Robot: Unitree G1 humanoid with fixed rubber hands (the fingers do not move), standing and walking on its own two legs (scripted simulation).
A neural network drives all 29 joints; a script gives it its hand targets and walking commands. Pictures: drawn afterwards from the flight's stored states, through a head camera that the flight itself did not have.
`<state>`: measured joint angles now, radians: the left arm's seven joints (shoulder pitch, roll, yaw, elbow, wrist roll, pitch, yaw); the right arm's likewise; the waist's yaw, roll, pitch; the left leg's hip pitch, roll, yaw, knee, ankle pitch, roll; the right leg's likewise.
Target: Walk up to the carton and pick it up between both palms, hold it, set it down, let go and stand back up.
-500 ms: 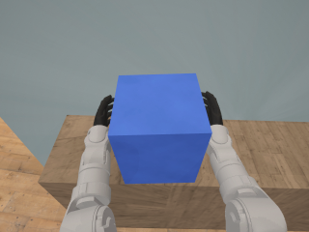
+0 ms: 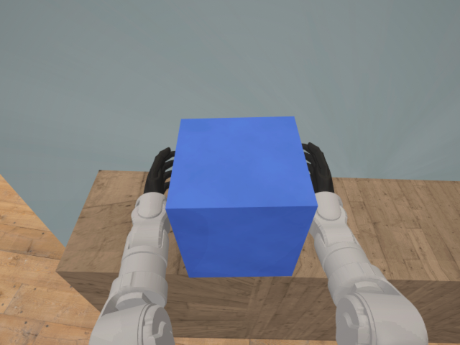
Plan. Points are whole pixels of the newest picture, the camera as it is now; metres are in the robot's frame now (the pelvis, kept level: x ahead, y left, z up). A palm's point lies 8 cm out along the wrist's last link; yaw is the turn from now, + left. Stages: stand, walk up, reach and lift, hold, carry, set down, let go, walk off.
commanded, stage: set down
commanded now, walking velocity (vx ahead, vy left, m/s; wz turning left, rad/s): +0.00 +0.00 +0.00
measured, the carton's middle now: (238, 201) +0.38 -0.02 +0.03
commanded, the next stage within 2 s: none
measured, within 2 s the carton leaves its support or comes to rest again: rests again in 0.58 s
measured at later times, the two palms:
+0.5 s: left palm (159, 196) +0.39 +0.14 +0.04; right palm (315, 193) +0.37 -0.16 +0.05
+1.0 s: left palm (160, 198) +0.39 +0.14 +0.03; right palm (314, 195) +0.37 -0.16 +0.04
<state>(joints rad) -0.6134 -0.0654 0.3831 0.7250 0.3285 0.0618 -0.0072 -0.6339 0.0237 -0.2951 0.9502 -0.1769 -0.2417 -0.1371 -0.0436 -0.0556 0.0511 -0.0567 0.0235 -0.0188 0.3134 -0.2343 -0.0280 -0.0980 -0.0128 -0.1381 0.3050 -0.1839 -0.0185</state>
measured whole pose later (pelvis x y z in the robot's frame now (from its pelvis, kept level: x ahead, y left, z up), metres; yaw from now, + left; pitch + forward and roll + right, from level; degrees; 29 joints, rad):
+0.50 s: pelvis +0.01 +0.00 +0.00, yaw +0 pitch +1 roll -1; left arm -0.62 -0.07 0.42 0.81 0.35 -0.05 0.01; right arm -0.64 0.03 -0.35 1.01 -0.22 -0.30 -0.13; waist -0.04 -0.06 0.06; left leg -0.10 0.02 -0.02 0.32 -0.24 -0.03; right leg -0.14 -0.01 -0.14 0.30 -0.18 -0.02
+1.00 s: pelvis +0.01 +0.00 +0.00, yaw +0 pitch +4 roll -1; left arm -0.61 -0.07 0.41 0.82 0.34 -0.16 0.02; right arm -0.64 0.03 -0.37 1.04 -0.23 -0.42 -0.13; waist -0.04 -0.06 0.05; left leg -0.17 0.02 -0.02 0.34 -0.24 -0.03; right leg -0.19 -0.01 -0.14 0.30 -0.18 -0.02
